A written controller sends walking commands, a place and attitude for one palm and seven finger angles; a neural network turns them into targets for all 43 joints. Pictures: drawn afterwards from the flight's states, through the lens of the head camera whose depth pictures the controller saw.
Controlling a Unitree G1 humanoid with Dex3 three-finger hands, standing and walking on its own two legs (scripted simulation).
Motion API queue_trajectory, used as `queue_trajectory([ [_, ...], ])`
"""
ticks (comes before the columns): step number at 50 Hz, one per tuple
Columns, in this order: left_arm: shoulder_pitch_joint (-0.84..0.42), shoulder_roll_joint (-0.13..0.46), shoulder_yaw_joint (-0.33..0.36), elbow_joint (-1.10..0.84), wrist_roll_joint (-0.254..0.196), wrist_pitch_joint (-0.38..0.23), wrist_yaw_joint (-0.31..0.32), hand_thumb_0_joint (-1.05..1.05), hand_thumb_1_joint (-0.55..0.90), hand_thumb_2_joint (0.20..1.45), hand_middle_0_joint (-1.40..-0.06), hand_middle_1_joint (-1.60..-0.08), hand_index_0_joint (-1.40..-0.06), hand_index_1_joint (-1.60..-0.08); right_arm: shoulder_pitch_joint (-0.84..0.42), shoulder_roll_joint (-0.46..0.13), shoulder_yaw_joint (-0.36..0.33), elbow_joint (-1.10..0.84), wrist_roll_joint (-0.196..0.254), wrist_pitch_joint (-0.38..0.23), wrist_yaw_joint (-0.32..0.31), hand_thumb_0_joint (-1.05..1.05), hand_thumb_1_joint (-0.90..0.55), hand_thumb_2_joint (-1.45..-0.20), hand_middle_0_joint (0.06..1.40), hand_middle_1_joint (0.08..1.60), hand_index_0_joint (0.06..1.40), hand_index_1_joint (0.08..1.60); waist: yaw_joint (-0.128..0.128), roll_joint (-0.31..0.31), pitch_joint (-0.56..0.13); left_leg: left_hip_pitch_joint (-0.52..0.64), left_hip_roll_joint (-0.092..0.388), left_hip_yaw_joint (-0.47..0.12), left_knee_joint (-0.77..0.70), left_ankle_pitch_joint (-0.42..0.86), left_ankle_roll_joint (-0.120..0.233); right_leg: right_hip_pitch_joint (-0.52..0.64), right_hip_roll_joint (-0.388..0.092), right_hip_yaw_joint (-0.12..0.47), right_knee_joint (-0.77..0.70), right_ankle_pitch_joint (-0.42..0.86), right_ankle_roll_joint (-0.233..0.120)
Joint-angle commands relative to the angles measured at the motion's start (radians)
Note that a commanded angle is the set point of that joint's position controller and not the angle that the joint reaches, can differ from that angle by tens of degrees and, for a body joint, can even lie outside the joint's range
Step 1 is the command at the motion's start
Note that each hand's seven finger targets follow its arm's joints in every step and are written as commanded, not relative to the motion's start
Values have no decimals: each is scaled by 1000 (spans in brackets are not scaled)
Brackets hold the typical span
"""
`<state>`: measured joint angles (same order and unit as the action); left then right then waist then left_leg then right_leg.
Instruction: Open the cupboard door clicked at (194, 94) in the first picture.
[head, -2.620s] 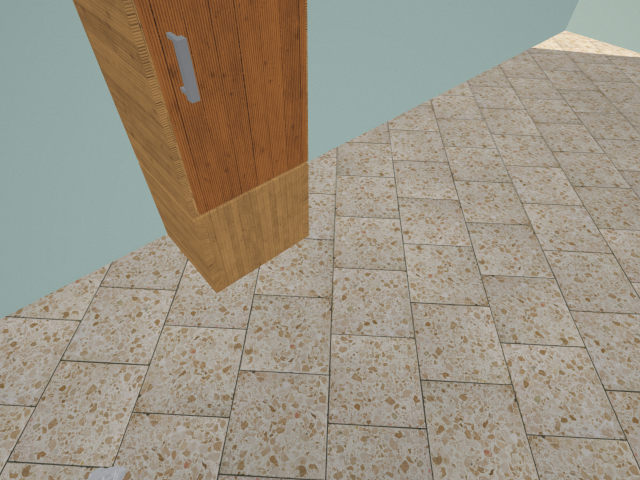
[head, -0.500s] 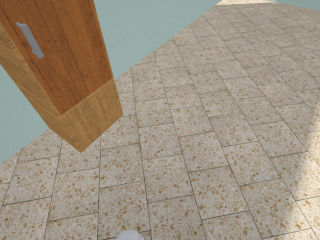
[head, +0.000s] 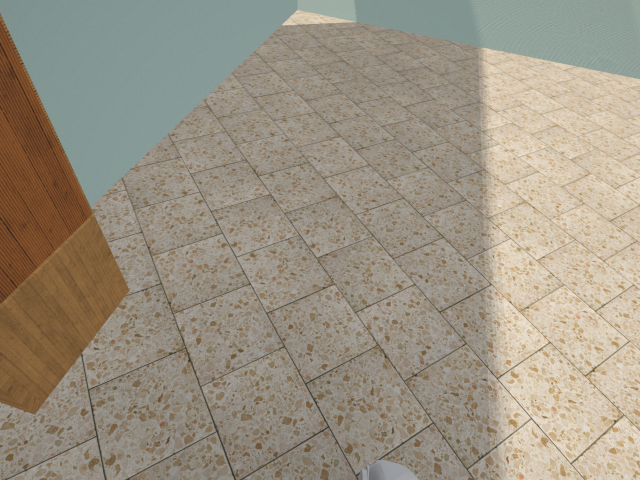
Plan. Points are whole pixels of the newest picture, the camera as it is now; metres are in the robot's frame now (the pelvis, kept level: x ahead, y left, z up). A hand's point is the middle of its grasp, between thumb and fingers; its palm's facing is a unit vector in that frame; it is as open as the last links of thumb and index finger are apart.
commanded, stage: walk to a spot facing it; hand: left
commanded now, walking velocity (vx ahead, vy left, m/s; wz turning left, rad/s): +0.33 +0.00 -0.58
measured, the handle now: out of the picture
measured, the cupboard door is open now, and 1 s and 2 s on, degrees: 0 0 0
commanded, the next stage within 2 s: turn to face it in 1.02 s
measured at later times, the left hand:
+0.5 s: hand (285, 355) +0.36 +0.08 -0.18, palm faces -0.28 -0.94 -0.20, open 7.2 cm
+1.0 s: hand (277, 306) +0.46 +0.11 -0.19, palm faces -0.34 -0.93 -0.12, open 7.4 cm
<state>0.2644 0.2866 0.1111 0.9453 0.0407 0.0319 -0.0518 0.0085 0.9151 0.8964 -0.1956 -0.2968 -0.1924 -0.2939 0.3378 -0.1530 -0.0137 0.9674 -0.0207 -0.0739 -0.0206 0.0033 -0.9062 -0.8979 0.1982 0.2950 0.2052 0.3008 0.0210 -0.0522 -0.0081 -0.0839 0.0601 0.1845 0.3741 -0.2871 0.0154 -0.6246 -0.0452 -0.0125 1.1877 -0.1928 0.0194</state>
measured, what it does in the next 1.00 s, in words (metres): walks ahead, turning right: right foot, then left foot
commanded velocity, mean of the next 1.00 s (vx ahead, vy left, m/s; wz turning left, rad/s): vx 0.31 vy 0.00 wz -0.38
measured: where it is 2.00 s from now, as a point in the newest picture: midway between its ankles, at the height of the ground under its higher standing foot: (362, 393)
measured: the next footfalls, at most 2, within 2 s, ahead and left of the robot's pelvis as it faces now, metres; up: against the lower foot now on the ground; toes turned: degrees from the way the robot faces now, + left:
right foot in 0.30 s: +0.26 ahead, -0.14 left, +0.00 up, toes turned -19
left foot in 0.82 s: +0.50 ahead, +0.00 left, +0.00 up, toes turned -12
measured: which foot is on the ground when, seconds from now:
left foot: down 0.00-0.30, up 0.32-0.80, down 0.82-1.00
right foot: up 0.00-0.28, down 0.30-0.82, up 0.84-1.00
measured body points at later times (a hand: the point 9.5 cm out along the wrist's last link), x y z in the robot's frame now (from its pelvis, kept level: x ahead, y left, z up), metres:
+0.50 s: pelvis +0.21 -0.07 -0.02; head +0.24 -0.08 +0.43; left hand +0.37 +0.13 -0.16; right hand +0.13 -0.29 -0.17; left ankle +0.23 +0.09 -0.66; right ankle +0.22 -0.13 -0.75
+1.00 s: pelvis +0.42 -0.07 -0.01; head +0.45 -0.05 +0.44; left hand +0.48 +0.15 -0.17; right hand +0.41 -0.32 -0.13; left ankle +0.47 +0.01 -0.75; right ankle +0.34 -0.18 -0.65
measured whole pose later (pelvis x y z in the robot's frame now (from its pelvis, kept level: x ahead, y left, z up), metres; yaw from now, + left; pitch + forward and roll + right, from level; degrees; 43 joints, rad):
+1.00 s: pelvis +0.42 -0.07 -0.01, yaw -26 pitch -1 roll -1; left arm 0.37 0.18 0.08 1.07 0.03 0.02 -0.03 0.01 0.91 0.90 -0.20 -0.30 -0.20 -0.29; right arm 0.20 -0.14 -0.04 0.97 -0.02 -0.08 -0.03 -0.01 -0.93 -0.90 0.20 0.30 0.21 0.30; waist 0.05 -0.05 0.04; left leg -0.19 0.08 0.24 0.47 -0.26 0.04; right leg -0.50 -0.06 -0.04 1.20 -0.31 -0.01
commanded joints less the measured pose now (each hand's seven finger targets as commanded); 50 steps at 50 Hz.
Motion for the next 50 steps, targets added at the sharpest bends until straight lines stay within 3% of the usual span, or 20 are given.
queue_trajectory([
  [1,-99,-41,-20,-93,-1,-11,-11,0,900,900,-200,-300,-200,-300,110,-137,-36,-3,6,-28,-15,0,-900,-900,200,300,200,300,-29,164,133,68,252,-104,-176,315,61,-213,-49,-13,-10,63,16],
  [9,-337,-70,-48,-138,-9,-28,-12,0,900,900,-200,-300,-200,-300,234,-141,-37,81,-12,-11,-15,0,-900,-900,200,300,200,300,-90,188,176,157,270,47,-106,654,74,-50,9,-148,-441,17,-50],
  [11,-263,-54,-42,-118,-10,-36,-7,0,900,900,-200,-300,-200,-300,215,-170,-44,82,-9,-9,-16,0,-900,-900,200,300,200,300,-46,215,112,183,278,93,20,927,66,85,61,-176,-497,-33,-89],
  [13,-52,-3,-26,-52,-5,-53,4,0,900,900,-200,-300,-200,-300,180,-211,-51,71,-2,-5,-12,0,-900,-900,200,300,200,300,52,210,-41,146,257,124,318,1017,27,396,111,-196,-608,-29,-126],
  [14,94,75,-8,-7,-1,-65,15,0,900,900,-200,-300,-200,-300,169,-191,-48,55,11,-1,0,0,-900,-900,200,300,200,300,120,137,-137,-99,242,122,565,764,-9,735,31,-99,-649,69,-160],
  [15,201,188,15,13,-10,-74,32,0,900,900,-200,-300,-200,-300,201,-108,-34,23,28,-2,4,0,-900,-900,200,300,200,300,129,-58,-271,-465,74,83,926,-200,-64,1026,-306,398,-688,181,-290],
  [16,221,236,23,23,-38,-67,42,0,900,900,-200,-300,-200,-300,97,-110,-38,-19,26,-8,-6,0,-900,-900,200,300,200,300,136,-31,-271,-594,41,-63,1105,-322,-51,1003,-409,569,-789,339,-361],
  [17,157,216,19,-4,-36,-69,45,0,900,900,-200,-300,-200,-300,88,-128,-46,-25,19,-12,-4,0,-900,-900,200,300,200,300,104,-41,-253,-595,76,-158,1130,-199,-46,894,-378,525,-828,227,-332],
  [20,-23,80,-19,-26,-29,-86,61,0,900,900,-200,-300,-200,-300,51,-103,-45,9,-4,22,0,0,-900,-900,200,300,200,300,-15,124,-11,-507,151,-170,971,-60,-55,463,-261,289,-903,179,-254],
  [24,-48,37,-30,2,-18,-104,57,0,900,900,-200,-300,-200,-300,116,-60,-44,27,-9,51,11,0,-900,-900,200,300,200,300,-85,-3,6,-439,133,-140,776,16,-73,323,-156,152,-948,162,-220],
  [30,64,23,-35,36,-20,-115,55,0,900,900,-200,-300,-200,-300,-124,-73,-48,-50,-11,36,37,0,-900,-900,200,300,200,300,-13,-45,64,-533,104,-125,521,104,-74,443,-141,185,-951,149,-223],
  [35,139,46,-38,62,-18,-111,62,0,900,900,-200,-300,-200,-300,-277,-77,-42,-94,-5,22,48,0,-900,-900,200,300,200,300,27,-39,99,-451,50,-95,328,66,-49,523,-169,215,-920,254,-208],
  [37,155,48,-38,73,-20,-108,63,0,900,900,-200,-300,-200,-300,-281,-88,-43,-93,-4,18,44,0,-900,-900,200,300,200,300,17,-34,97,-358,17,-74,253,52,-36,528,-160,219,-875,346,-196],
  [39,121,48,-35,69,-25,-107,64,0,900,900,-200,-300,-200,-300,-104,-129,-56,-38,-8,7,26,0,-900,-900,200,300,200,300,-76,21,24,-56,-9,-74,108,117,-13,435,-98,169,-642,476,-156],
  [40,125,14,-34,53,-34,-105,58,0,900,900,-200,-300,-200,-300,51,-213,-75,4,-19,-1,14,0,-900,-900,200,300,200,300,-131,145,-86,207,156,-260,55,150,42,265,-12,103,-396,295,-109],
  [41,147,-22,-42,35,-41,-110,46,0,900,900,-200,-300,-200,-300,159,-313,-92,28,-21,0,12,0,-900,-900,200,300,200,300,-138,363,-170,375,439,-557,-28,247,156,41,91,-24,-67,-317,-63],
  [42,113,14,-35,37,-29,-104,54,0,900,900,-200,-300,-200,-300,138,-274,-80,28,-7,5,2,0,-900,-900,200,300,200,300,-141,285,-158,299,465,-580,-88,152,160,2,51,49,68,-355,-63],
  [44,33,-4,-26,33,-22,-90,33,0,900,900,-200,-300,-200,-300,-7,-177,-58,-12,-1,-1,-1,0,-900,-900,200,300,200,300,-85,126,32,60,400,-407,-137,84,133,-43,-41,41,110,-211,-48],
  [47,104,-71,-22,49,-9,-42,23,0,900,900,-200,-300,-200,-300,-68,-122,-44,-13,-2,-11,-7,0,-900,-900,200,300,200,300,-11,168,80,-116,308,-170,-171,114,81,43,-64,13,60,-109,-23],
  [50,91,-90,-10,34,-6,-22,20,0,900,900,-200,-300,-200,-300,-35,-103,-51,-1,0,-15,-12,0,-900,-900,200,300,200,300,-1,168,79,-105,283,-73,-166,264,79,8,-74,-12,14,-28,1],
])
